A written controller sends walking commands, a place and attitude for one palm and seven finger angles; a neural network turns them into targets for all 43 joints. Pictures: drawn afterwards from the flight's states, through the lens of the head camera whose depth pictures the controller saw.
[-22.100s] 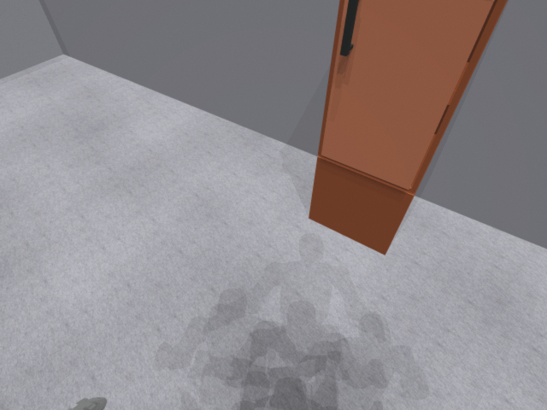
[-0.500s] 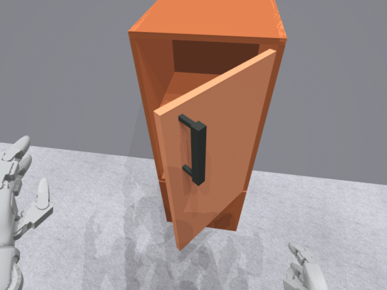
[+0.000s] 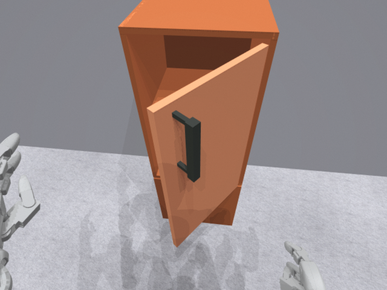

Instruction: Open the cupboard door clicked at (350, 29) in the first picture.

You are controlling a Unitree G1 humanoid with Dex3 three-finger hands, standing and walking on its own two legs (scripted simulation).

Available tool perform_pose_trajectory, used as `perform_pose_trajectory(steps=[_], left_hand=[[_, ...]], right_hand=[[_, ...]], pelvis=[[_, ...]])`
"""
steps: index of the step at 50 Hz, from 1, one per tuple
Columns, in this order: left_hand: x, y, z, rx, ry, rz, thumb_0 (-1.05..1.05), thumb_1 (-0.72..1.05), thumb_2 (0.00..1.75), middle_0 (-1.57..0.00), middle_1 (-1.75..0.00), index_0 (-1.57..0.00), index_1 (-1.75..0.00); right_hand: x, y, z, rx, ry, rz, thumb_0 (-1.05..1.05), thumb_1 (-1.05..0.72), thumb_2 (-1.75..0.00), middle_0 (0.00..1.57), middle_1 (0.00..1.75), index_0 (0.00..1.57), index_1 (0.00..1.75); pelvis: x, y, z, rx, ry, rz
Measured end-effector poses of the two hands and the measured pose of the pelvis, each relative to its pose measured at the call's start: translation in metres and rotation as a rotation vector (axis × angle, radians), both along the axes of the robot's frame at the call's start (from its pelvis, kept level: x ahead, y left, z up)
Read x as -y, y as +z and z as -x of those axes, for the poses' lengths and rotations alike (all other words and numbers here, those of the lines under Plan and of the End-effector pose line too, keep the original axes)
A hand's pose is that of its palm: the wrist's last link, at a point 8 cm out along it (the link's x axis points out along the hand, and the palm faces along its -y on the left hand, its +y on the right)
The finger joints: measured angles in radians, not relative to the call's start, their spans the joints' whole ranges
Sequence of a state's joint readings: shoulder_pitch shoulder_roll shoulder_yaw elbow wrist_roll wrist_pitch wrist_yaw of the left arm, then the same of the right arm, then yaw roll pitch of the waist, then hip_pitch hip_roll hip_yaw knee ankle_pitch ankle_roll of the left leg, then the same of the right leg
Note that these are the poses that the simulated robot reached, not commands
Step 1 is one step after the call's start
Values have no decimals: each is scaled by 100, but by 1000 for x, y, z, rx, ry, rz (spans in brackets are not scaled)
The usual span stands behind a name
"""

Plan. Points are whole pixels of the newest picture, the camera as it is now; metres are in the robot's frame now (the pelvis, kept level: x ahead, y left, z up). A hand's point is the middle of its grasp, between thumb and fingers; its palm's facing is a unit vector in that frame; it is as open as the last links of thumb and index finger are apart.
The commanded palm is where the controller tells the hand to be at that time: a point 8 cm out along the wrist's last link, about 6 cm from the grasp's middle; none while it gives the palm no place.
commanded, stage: step back with the hand held close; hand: left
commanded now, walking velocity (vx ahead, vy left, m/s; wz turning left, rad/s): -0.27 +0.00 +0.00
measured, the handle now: (186, 148) +0.35 +0.06 +0.14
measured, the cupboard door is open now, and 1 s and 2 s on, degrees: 53 53 53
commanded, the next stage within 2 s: stop stepping back and stand still in 0.98 s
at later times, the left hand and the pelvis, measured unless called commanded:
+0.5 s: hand (8, 250) +0.13 +0.27 +0.15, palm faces +0.43 -0.75 -0.50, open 7.4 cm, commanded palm +0.07 +0.31 +0.17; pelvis -0.08 +0.01 -0.02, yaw -1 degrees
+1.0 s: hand out of the picture +0.06 +0.24 +0.16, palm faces +0.33 -0.81 -0.49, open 7.4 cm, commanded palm +0.00 +0.29 +0.17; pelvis -0.16 +0.00 -0.01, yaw -4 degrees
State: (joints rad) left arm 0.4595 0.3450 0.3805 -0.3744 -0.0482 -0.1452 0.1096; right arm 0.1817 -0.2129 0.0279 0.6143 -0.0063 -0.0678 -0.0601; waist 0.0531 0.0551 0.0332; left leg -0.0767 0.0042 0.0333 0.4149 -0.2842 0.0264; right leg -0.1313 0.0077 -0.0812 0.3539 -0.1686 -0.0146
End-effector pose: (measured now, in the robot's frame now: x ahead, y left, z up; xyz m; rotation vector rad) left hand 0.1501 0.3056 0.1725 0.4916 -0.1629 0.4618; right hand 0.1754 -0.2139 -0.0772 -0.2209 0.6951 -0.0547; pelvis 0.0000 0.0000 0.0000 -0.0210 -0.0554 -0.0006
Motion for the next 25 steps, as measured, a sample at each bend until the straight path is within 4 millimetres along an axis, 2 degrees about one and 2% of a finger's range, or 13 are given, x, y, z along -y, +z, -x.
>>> perform_pose_trajectory(steps=[6, 11, 18, 25], left_hand=[[4, -4, 0, -59, -67, -50, 2, 89, 90, -21, -30, -21, -31], [5, -6, 10, -81, -115, -78, 2, 89, 90, -21, -30, -21, -31], [-2, 0, 36, -29, -110, -131, 2, 89, 90, -21, -30, -22, -31], [-2, -1, 66, 50, -73, -144, 2, 89, 90, -21, -30, -22, -31]], right_hand=[[15, -1, 16, -18, -70, 28, 2, -90, -90, 20, 30, 20, 30], [22, -2, 36, -33, -125, 51, 2, -90, -90, 20, 30, 20, 30], [18, -5, 66, -28, -137, 60, 2, -90, -90, 20, 30, 20, 30], [11, -16, 94, -16, -108, 44, 2, -90, -90, 20, 30, 20, 30]], pelvis=[[-6, -2, 12, -45, -12, -6], [-11, -6, 27, -57, -18, -14], [-15, -13, 53, -51, -21, -31], [-13, -23, 78, -37, -14, -30]])
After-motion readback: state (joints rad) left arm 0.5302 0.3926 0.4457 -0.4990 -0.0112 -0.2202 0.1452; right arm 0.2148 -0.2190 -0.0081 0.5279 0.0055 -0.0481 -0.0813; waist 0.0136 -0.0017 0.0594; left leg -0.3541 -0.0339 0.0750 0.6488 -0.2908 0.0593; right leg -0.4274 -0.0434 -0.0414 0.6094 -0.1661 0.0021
